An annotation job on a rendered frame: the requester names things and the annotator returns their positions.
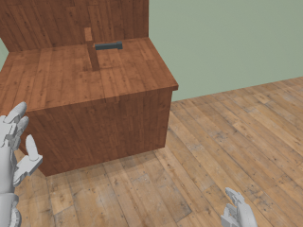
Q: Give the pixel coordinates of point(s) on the counter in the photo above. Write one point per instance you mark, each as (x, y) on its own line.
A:
(84, 106)

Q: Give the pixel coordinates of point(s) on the robot left forearm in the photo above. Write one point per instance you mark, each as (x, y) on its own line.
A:
(9, 214)

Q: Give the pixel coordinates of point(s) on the right robot hand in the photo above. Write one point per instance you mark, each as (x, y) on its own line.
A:
(241, 216)

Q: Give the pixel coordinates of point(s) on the tap lever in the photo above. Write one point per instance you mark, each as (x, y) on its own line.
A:
(117, 45)

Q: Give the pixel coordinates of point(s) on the left robot hand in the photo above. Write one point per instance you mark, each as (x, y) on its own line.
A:
(11, 128)

